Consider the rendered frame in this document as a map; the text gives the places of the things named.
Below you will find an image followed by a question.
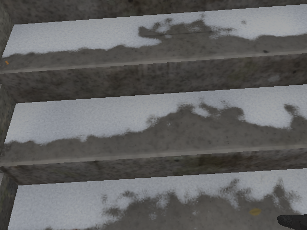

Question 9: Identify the right robot hand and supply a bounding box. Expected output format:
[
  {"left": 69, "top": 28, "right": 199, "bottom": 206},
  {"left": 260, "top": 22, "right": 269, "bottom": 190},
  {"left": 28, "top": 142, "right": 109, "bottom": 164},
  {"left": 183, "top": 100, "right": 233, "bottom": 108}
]
[{"left": 277, "top": 214, "right": 307, "bottom": 230}]

